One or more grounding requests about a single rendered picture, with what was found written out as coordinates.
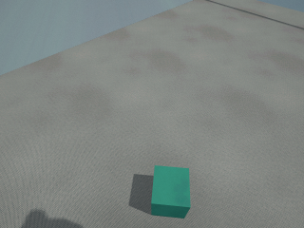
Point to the carton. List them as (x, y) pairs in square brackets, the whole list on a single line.
[(170, 192)]

